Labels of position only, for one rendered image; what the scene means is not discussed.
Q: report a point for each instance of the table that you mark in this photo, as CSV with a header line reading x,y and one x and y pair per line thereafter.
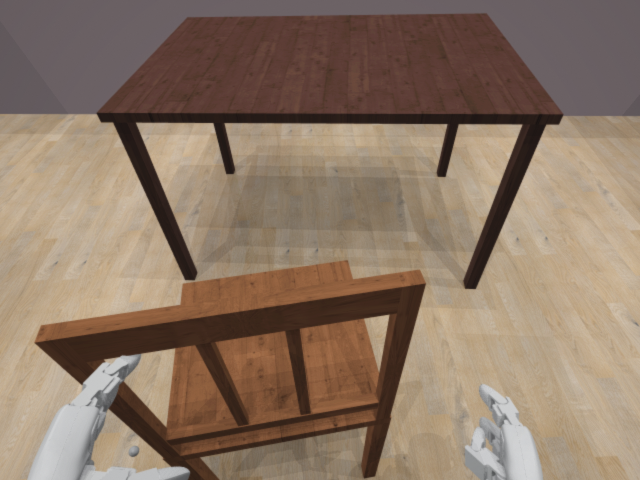
x,y
335,69

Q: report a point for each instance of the chair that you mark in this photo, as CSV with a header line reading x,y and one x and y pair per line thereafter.
x,y
260,359

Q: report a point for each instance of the left robot hand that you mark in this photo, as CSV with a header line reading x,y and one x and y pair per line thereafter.
x,y
69,441

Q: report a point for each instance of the right robot hand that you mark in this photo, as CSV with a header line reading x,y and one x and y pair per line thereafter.
x,y
514,456

